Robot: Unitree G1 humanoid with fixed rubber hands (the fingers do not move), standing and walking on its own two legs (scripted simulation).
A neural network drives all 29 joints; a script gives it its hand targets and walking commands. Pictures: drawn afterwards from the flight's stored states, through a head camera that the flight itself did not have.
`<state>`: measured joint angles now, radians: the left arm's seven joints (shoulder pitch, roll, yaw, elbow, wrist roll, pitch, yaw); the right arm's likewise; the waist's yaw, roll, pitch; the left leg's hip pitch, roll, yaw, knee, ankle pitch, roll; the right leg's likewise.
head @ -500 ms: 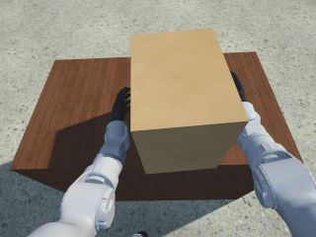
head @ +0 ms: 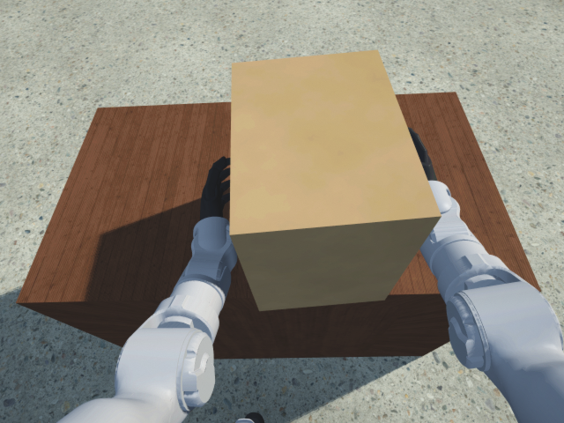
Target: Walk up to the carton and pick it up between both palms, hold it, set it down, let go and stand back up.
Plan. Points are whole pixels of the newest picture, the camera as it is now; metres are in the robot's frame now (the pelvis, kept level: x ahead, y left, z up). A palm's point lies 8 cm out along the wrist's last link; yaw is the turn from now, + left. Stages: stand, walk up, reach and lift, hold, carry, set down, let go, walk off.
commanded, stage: reach and lift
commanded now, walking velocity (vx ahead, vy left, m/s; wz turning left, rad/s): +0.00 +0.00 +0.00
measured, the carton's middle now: (313, 190) +0.44 -0.01 +0.03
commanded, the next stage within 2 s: none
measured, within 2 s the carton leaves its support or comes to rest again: leaves its support in 1.08 s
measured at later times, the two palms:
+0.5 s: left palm (216, 213) +0.40 +0.14 +0.03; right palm (417, 178) +0.44 -0.17 +0.05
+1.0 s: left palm (216, 215) +0.39 +0.14 +0.03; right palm (417, 179) +0.43 -0.17 +0.05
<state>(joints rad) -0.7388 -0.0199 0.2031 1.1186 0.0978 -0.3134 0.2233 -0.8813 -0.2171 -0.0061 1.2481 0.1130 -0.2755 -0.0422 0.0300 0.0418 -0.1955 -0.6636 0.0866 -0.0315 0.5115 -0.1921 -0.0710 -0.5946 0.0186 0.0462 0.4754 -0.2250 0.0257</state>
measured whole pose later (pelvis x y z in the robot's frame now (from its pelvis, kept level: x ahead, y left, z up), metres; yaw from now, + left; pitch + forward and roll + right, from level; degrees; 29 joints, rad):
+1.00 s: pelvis +0.00 -0.01 +0.00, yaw +0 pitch +20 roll -1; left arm -0.74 -0.03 0.33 1.21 0.12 -0.43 0.20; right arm -0.86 -0.14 -0.19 1.25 -0.13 -0.35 -0.09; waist 0.03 0.04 -0.20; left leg -0.63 0.09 -0.03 0.45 -0.16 -0.07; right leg -0.59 0.02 0.05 0.48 -0.22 0.02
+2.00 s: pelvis -0.02 -0.01 +0.01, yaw +1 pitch +14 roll -1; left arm -0.75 0.00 0.27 0.95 0.03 -0.06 0.13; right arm -0.80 -0.13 -0.08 0.99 0.11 -0.06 -0.16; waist 0.03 0.02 -0.26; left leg -0.54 0.08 -0.03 0.45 -0.15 -0.07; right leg -0.50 0.01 0.04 0.47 -0.21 0.02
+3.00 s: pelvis -0.02 +0.00 +0.02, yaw +1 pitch -2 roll +0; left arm -0.70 0.01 0.30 0.45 0.21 0.50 -0.01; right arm -0.74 -0.05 -0.13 0.70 0.14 0.26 -0.21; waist 0.00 -0.07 -0.09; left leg -0.19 0.05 -0.03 0.35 -0.13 -0.07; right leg -0.16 -0.02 0.04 0.39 -0.21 0.03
